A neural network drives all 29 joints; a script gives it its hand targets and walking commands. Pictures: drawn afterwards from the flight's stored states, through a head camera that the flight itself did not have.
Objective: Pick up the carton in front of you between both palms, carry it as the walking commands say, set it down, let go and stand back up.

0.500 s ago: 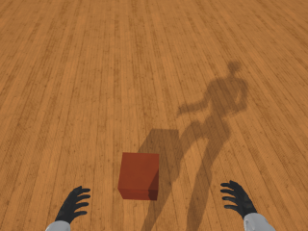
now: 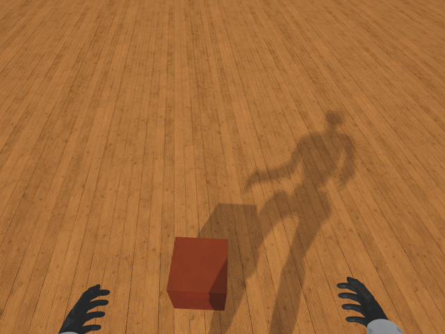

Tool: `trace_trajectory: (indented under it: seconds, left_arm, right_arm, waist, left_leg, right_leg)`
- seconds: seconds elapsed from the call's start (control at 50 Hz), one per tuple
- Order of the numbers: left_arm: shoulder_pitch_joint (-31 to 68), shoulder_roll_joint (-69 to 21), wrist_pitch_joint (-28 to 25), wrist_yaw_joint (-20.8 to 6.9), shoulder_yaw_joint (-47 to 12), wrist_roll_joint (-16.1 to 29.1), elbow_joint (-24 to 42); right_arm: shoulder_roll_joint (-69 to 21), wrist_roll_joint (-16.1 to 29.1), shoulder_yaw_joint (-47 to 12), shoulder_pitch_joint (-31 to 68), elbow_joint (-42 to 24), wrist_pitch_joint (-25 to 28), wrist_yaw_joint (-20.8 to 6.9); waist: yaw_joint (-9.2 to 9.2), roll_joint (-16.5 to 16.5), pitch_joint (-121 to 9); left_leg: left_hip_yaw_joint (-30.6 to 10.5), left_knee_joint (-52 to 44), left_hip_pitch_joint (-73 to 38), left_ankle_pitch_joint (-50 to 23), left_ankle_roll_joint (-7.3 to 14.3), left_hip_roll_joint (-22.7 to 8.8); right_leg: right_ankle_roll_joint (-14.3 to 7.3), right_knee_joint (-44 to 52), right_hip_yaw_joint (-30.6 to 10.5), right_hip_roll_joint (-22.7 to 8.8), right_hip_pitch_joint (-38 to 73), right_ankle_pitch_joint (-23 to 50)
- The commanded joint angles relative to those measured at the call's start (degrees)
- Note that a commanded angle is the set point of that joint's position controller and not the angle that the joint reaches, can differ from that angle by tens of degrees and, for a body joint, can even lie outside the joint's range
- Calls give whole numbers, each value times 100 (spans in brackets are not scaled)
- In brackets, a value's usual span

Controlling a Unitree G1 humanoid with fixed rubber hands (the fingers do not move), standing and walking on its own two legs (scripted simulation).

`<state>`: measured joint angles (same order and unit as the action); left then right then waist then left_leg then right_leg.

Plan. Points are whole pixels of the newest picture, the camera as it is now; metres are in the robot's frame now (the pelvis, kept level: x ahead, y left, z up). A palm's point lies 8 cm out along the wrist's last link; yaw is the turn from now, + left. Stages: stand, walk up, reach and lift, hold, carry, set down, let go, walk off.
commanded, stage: stand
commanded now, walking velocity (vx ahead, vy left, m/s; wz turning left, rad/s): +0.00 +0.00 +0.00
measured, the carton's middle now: (200, 274) +0.43 +0.08 -0.64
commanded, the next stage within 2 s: none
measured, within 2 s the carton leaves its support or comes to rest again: neither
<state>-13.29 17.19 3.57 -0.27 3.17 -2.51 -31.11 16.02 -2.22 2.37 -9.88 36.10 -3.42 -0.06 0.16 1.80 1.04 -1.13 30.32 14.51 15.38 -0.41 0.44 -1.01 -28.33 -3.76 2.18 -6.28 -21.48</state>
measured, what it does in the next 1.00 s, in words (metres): stands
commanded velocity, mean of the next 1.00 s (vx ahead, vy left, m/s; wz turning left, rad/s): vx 0.00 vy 0.00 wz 0.00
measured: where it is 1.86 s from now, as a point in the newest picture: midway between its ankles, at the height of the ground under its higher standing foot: outside the picture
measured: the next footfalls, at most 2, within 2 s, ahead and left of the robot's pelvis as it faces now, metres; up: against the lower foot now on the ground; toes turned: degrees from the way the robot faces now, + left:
none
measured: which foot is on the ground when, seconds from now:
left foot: down 0.00-1.00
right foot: down 0.00-1.00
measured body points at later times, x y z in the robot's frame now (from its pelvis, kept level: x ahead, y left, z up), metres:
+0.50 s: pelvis +0.02 +0.01 +0.00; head +0.03 +0.02 +0.45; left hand +0.16 +0.30 -0.10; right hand +0.15 -0.28 -0.09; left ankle +0.01 +0.12 -0.73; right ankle -0.07 -0.11 -0.73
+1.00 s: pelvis -0.01 +0.02 +0.01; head -0.01 +0.03 +0.46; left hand +0.11 +0.32 -0.11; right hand +0.10 -0.29 -0.10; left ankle +0.01 +0.12 -0.73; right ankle -0.07 -0.11 -0.73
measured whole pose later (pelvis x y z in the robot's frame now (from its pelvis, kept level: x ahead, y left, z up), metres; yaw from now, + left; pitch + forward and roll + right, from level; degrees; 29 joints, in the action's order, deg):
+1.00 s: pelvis -0.01 +0.02 +0.01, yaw -1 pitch -2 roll +0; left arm -11.3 21.3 0.0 1.1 1.0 -1.5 -49.2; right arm 20.4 -1.4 1.6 -6.6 55.7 0.8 0.8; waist -0.3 1.3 1.0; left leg 0.2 24.7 11.1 12.1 0.9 1.0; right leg 0.2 -22.1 -5.1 1.1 -3.0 -17.6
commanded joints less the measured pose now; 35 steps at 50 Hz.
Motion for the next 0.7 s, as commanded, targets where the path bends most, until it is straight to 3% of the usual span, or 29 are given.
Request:
trace_trajectory:
  seconds: [0.0, 0.1, 0.22, 0.42, 0.68]
  left_arm:
    - [240, 762, -197, 53, 201, 26, 290]
    - [131, 918, -235, 118, 179, 80, 8]
    - [77, 1026, -277, 183, 143, 83, -273]
    - [145, 1090, -331, 194, 82, 77, -607]
    - [258, 1191, -387, 182, 19, 93, -1053]
  right_arm:
    - [832, -7, 212, 377, -88, 275, 28]
    - [964, -10, 196, 375, 255, 351, 75]
    - [1113, -3, 189, 354, 555, 405, 140]
    - [1186, 25, 173, 444, 880, 450, 159]
    - [1271, 52, 141, 524, 1279, 468, 137]
  waist:
    - [-4, -198, -212]
    - [13, -193, -561]
    - [-10, -201, -631]
    - [-26, -151, -545]
    - [-40, -138, -311]
  left_leg:
    - [-222, -243, -553, -933, 45, -345]
    - [-277, -95, -810, -2103, 95, -436]
    - [-336, -88, -1003, -2518, 132, -492]
    - [-389, -208, -1096, -2531, 167, -531]
    - [-450, -528, -1032, -1949, 184, -552]
  right_leg:
    - [148, 514, -274, -439, -894, 1038]
    - [195, 338, -263, -484, -564, 2168]
    - [177, 317, -270, -517, -492, 2451]
    - [151, 443, -303, -573, -452, 2417]
    - [84, 784, -412, -644, -390, 1923]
